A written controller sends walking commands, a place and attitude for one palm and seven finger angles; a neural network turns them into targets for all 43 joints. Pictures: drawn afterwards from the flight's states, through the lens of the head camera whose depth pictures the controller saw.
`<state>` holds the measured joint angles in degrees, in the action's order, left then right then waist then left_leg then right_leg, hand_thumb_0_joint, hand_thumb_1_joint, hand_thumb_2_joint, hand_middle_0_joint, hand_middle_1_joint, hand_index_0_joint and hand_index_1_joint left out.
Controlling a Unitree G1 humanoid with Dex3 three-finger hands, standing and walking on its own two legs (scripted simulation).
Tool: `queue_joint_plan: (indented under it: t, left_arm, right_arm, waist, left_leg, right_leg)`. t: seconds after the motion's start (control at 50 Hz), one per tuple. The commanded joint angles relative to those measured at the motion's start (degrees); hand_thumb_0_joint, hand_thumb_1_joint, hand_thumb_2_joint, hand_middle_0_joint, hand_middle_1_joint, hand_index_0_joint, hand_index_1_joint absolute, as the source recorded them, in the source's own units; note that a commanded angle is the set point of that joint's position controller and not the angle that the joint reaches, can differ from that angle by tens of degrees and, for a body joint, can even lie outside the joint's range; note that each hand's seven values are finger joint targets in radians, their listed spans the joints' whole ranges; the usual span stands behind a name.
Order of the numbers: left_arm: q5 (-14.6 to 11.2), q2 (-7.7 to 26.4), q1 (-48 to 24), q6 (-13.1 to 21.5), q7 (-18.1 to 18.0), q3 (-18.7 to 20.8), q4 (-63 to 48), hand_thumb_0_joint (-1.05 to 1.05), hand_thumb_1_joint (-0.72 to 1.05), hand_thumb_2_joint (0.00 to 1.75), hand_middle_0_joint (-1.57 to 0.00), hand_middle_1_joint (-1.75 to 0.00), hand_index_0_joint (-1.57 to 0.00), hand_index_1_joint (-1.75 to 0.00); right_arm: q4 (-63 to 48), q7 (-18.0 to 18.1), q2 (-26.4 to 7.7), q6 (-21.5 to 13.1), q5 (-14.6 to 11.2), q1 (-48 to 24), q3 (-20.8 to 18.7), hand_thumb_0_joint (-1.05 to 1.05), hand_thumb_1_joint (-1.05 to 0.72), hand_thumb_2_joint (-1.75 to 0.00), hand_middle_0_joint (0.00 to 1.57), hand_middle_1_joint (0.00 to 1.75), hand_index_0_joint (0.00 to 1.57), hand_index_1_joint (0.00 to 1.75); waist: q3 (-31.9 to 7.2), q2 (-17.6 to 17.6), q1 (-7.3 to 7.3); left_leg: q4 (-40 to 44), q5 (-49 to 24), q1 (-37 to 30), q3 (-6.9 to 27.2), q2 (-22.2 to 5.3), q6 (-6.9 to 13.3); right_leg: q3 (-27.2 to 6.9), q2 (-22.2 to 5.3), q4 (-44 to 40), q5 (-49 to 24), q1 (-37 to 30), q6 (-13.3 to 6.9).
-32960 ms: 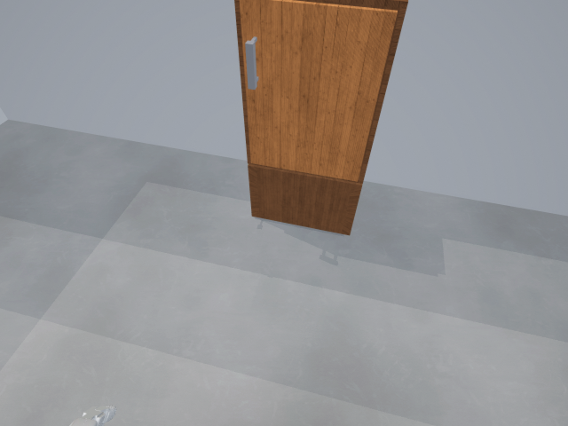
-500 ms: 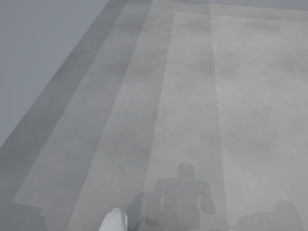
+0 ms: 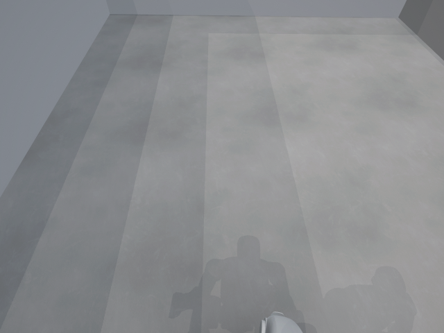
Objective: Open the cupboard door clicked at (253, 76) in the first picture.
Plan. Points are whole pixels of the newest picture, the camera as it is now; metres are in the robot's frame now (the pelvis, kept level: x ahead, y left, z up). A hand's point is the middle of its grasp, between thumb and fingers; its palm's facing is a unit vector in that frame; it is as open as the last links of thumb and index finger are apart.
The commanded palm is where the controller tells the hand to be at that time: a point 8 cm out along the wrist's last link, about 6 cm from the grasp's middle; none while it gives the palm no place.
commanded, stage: turn to face it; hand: left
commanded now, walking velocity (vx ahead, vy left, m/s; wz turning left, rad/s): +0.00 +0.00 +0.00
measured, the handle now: out of the picture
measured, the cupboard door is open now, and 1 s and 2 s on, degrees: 42 42 42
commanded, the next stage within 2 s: none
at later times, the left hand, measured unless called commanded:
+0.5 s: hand (162, 296) +0.22 +0.16 -0.19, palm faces +0.20 -0.97 -0.11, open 7.2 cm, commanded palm none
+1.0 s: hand out of the picture +0.14 +0.12 -0.15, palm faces +0.49 -0.82 -0.29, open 7.4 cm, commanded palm none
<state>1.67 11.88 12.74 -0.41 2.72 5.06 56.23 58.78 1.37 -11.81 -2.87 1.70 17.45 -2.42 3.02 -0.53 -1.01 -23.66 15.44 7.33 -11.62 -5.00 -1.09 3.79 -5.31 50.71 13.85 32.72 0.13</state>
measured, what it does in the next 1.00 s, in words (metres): walks ahead, turning left: right foot, then left foot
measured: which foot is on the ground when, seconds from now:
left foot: down 0.00-0.12, up 0.14-0.42, down 0.44-0.80, up 0.82-1.00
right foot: up 0.00-0.10, down 0.12-0.44, up 0.46-0.78, down 0.80-1.00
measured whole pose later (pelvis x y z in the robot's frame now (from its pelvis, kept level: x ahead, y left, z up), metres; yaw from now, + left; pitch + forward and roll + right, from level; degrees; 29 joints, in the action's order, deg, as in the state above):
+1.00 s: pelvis +0.18 -0.10 +0.00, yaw +30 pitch +0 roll +3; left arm 1.5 11.9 12.8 -0.9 -1.1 2.8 52.0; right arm 52.5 -1.1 -16.0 4.4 0.7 7.9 -5.0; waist 4.9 -1.0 0.4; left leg -57.6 25.8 27.3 -3.3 -1.2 -4.1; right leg 8.4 -6.8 29.5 16.5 13.2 -0.6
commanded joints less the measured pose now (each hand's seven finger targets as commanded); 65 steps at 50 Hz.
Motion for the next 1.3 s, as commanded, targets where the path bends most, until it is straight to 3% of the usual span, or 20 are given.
queue_joint_plan:
  t: [0.0, 0.06, 0.08, 0.1, 0.14, 0.24, 0.38, 0.42, 0.46, 0.56, 0.72, 0.74, 0.78, 0.82, 0.88, 1.02, 1.1, 1.14, 1.16, 1.28]
  left_arm:
    - [-0.13, 1.23, -3.26, 0.51, 0.47, -0.08, -4.73, 0.0, 0.9, 0.9, -0.2, -0.3, -0.2, -0.3]
    - [0.23, 4.81, 7.34, 2.13, -0.82, 0.13, -0.83, 0.0, 0.9, 0.9, -0.2, -0.3, -0.2, -0.3]
    - [0.64, 10.9, 13.45, 3.23, -1.84, 1.16, 1.24, 0.0, 0.9, 0.9, -0.2, -0.3, -0.2, -0.3]
    - [-0.75, 14.49, 15.81, 3.26, -2.27, 1.1, 1.8, 0.0, 0.9, 0.9, -0.2, -0.3, -0.2, -0.3]
    - [-0.87, 11.72, 5.69, 2.55, -3.31, 0.23, -0.4, 0.0, 0.9, 0.9, -0.2, -0.3, -0.2, -0.3]
    - [-0.54, 7.28, -4.82, 2.09, -4.0, -0.99, -3.54, 0.0, 0.9, 0.9, -0.2, -0.3, -0.2, -0.3]
    - [-1.1, 6.82, -3.77, 0.93, -3.83, 0.12, -3.38, 0.0, 0.9, 0.9, -0.2, -0.3, -0.2, -0.3]
    - [-1.65, 1.46, -1.88, -0.16, -3.58, -0.52, -5.9, 0.0, 0.9, 0.9, -0.2, -0.3, -0.2, -0.3]
    - [-0.94, 2.53, -7.24, -0.34, -3.39, -0.19, -8.97, 0.0, 0.9, 0.9, -0.2, -0.3, -0.2, -0.3]
    - [-0.89, 2.56, -6.23, -0.42, -3.27, -0.04, -6.86, 0.0, 0.9, 0.9, -0.2, -0.3, -0.2, -0.3]
    - [-1.3, 5.06, -0.43, -0.74, -3.4, -0.08, -6.82, 0.0, 0.9, 0.9, -0.2, -0.3, -0.2, -0.3]
    - [-1.22, 6.5, 2.71, -0.42, -3.6, 0.39, -6.19, 0.0, 0.9, 0.9, -0.2, -0.3, -0.2, -0.3]
    - [0.15, 16.03, 4.38, 0.32, -4.45, 2.01, -6.9, 0.0, 0.9, 0.9, -0.2, -0.3, -0.2, -0.3]
    - [-0.17, 13.38, -1.52, 0.25, -4.74, 0.88, -9.17, 0.0, 0.9, 0.9, -0.2, -0.3, -0.2, -0.3]
    - [-0.43, 9.21, -3.23, 0.77, -4.44, -0.28, -9.37, 0.0, 0.9, 0.9, -0.2, -0.3, -0.2, -0.3]
    - [0.06, 12.68, 4.66, 1.13, -4.31, 0.71, -6.74, 0.0, 0.9, 0.9, -0.2, -0.3, -0.2, -0.3]
    - [-0.84, 12.59, 1.91, 0.69, -3.75, 1.13, -7.29, 0.0, 0.9, 0.9, -0.2, -0.3, -0.2, -0.3]
    - [-1.33, 6.7, -0.96, 0.15, -3.3, -0.43, -10.89, 0.0, 0.9, 0.9, -0.2, -0.3, -0.2, -0.3]
    - [-0.74, 8.26, -4.48, -0.77, -3.74, -0.37, -12.17, 0.0, 0.9, 0.9, -0.2, -0.3, -0.2, -0.3]
    - [-0.69, 7.35, -1.43, -1.74, -2.92, 0.31, -9.09, 0.0, 0.9, 0.9, -0.2, -0.3, -0.2, -0.3]
  right_arm:
    - [-3.03, -0.08, -8.44, -0.4, 0.3, 1.94, -1.89, 0.0, -0.9, -0.9, 0.2, 0.3, 0.2, 0.3]
    - [-1.72, -0.41, -6.34, -0.03, -0.19, 2.29, -0.74, 0.0, -0.9, -0.9, 0.2, 0.3, 0.2, 0.3]
    - [-2.0, -0.9, -2.82, -0.1, -0.98, 4.43, 0.07, 0.0, -0.9, -0.9, 0.2, 0.3, 0.2, 0.3]
    - [-2.57, -0.55, -3.03, 0.84, -1.7, 6.72, 0.0, 0.0, -0.9, -0.9, 0.2, 0.3, 0.2, 0.3]
    - [-1.9, -0.6, -1.43, 1.75, -1.36, 4.48, 0.15, 0.0, -0.9, -0.9, 0.2, 0.3, 0.2, 0.3]
    - [0.3, -0.9, -0.13, 3.9, -1.06, 7.35, 0.2, 0.0, -0.9, -0.9, 0.2, 0.3, 0.2, 0.3]
    - [-2.08, -1.72, -0.76, 3.63, -0.46, 6.48, -0.32, 0.0, -0.9, -0.9, 0.2, 0.3, 0.2, 0.3]
    - [-3.47, -0.98, -9.87, 2.74, 0.23, 9.13, -2.38, 0.0, -0.9, -0.9, 0.2, 0.3, 0.2, 0.3]
    - [-4.57, 0.21, -11.5, 3.02, 0.44, 8.6, -3.12, 0.0, -0.9, -0.9, 0.2, 0.3, 0.2, 0.3]
    - [-5.46, 0.95, -8.38, 1.8, -0.14, 3.12, -2.21, 0.0, -0.9, -0.9, 0.2, 0.3, 0.2, 0.3]
    - [-8.77, -0.39, -12.44, 4.15, -0.2, -5.67, -4.11, 0.0, -0.9, -0.9, 0.2, 0.3, 0.2, 0.3]
    - [-9.87, -0.56, -11.86, 4.46, -0.55, -7.81, -4.23, 0.0, -0.9, -0.9, 0.2, 0.3, 0.2, 0.3]
    - [-12.77, -1.34, -5.92, 4.73, -1.13, -9.71, -3.43, 0.0, -0.9, -0.9, 0.2, 0.3, 0.2, 0.3]
    - [-12.69, -2.24, -7.65, 5.39, -0.73, -8.04, -3.92, 0.0, -0.9, -0.9, 0.2, 0.3, 0.2, 0.3]
    - [-10.61, -2.74, -6.58, 5.96, -0.62, -8.82, -3.37, 0.0, -0.9, -0.9, 0.2, 0.3, 0.2, 0.3]
    - [-12.58, -3.18, -4.4, 5.13, -1.32, -14.54, -1.66, 0.0, -0.9, -0.9, 0.2, 0.3, 0.2, 0.3]
    - [-11.33, -2.72, -7.41, 4.57, -0.98, -8.59, -2.28, 0.0, -0.9, -0.9, 0.2, 0.3, 0.2, 0.3]
    - [-10.5, -1.89, -18.22, 4.12, -0.36, -1.21, -5.12, 0.0, -0.9, -0.9, 0.2, 0.3, 0.2, 0.3]
    - [-9.02, -1.43, -18.92, 4.59, -0.35, 1.19, -5.17, 0.0, -0.9, -0.9, 0.2, 0.3, 0.2, 0.3]
    - [-12.1, -0.51, -13.45, 4.01, -0.3, -10.36, -3.48, 0.0, -0.9, -0.9, 0.2, 0.3, 0.2, 0.3]
  waist:
    - [0.98, 6.95, 1.2]
    - [-4.66, -0.76, -3.61]
    - [-10.59, -15.27, -5.81]
    - [-16.87, -18.9, -5.12]
    - [-6.59, -10.5, -2.36]
    - [-5.31, -7.29, 3.38]
    - [-4.55, -2.43, 3.34]
    - [-6.2, 24.65, 4.28]
    - [-6.95, 11.38, 4.93]
    - [-8.85, 8.92, 2.55]
    - [-6.08, 10.95, 0.31]
    - [-5.88, 7.78, -1.38]
    - [-3.5, -21.11, -3.05]
    - [-1.81, -11.99, 0.55]
    - [-2.17, -14.15, 1.98]
    - [-6.59, -11.3, -1.94]
    - [-8.19, -7.79, 2.23]
    - [-11.16, 18.29, 6.91]
    - [-10.37, 11.88, 7.51]
    - [-4.77, 11.27, 1.35]
  left_leg:
    - [7.88, -9.73, 5.59, 3.62, -14.16, 6.91]
    - [-8.97, -12.12, 12.05, 1.02, -7.81, 3.08]
    - [-24.71, 4.3, 21.91, -2.7, -0.43, 0.17]
    - [-36.41, 25.21, 21.37, 3.91, 1.79, -0.49]
    - [-40.26, 19.33, 23.68, 9.24, -1.45, -0.43]
    - [-35.47, 9.46, 15.96, 7.88, -2.17, -1.79]
    - [-7.23, -5.1, 7.22, 4.28, 0.32, -1.63]
    - [4.83, -26.06, 1.72, 32.78, -17.91, 8.67]
    - [5.86, -17.76, 4.68, 34.94, -19.76, 14.21]
    - [0.53, -39.16, -1.82, 23.23, -10.65, 9.28]
    - [0.29, -16.22, 10.41, 25.92, -6.53, 7.79]
    - [-2.55, -9.06, 15.67, 24.8, -4.02, 5.63]
    - [-28.2, 18.97, 29.01, 11.11, 8.36, -1.59]
    - [-42.23, 15.77, 25.7, 14.43, 3.99, -0.45]
    - [-43.25, 10.31, 25.9, 10.9, 2.56, -2.6]
    - [-18.54, 10.43, 18.49, 4.84, 4.66, -2.46]
    - [-2.63, -4.57, 2.78, 5.35, 4.32, -0.54]
    - [1.82, -38.33, -12.4, 35.72, -19.31, 12.65]
    - [1.12, -36.71, -9.24, 34.65, -21.17, 16.59]
    - [4.07, -13.84, 5.32, 23.95, -7.73, 9.16]
  right_leg:
    - [2.62, 1.09, -9.22, -2.64, -7.86, -0.07]
    - [0.97, 2.39, -20.05, -9.26, -30.37, -1.73]
    - [-14.95, -11.69, -24.49, -17.67, -41.72, -5.7]
    - [-24.55, -21.94, -31.89, -19.79, -41.36, -11.48]
    - [-18.47, -20.05, -35.56, -9.64, -29.23, -12.41]
    - [-0.01, -15.65, -34.44, -18.32, -17.44, -8.59]
    - [6.5, -12.77, -22.46, -4.53, -16.76, -3.39]
    - [7.37, -1.27, -0.95, 22.16, -2.82, 3.85]
    - [-2.1, -0.32, 12.76, 19.25, -1.06, 2.72]
    - [-3.65, 0.93, 12.52, 10.25, 1.31, 4.75]
    - [-0.63, 5.19, -16.12, 5.89, -18.3, 3.66]
    - [-0.71, 4.03, -24.45, 0.63, -25.09, 3.45]
    - [-26.72, -21.71, -40.17, 3.09, -26.98, -5.95]
    - [-19.36, -20.89, -38.55, 5.4, -16.49, -9.44]
    - [-6.21, -13.01, -32.44, -16.84, -21.3, -6.65]
    - [-1.6, -14.74, -24.58, -36.25, -32.96, -6.47]
    - [3.75, -13.65, -15.62, -27.98, -24.0, -1.56]
    - [5.76, -1.96, 7.25, 22.86, 1.1, 5.71]
    - [-1.65, -1.88, 13.87, 24.02, 2.7, 4.72]
    - [-3.02, 0.35, 8.64, 10.83, -4.22, 4.56]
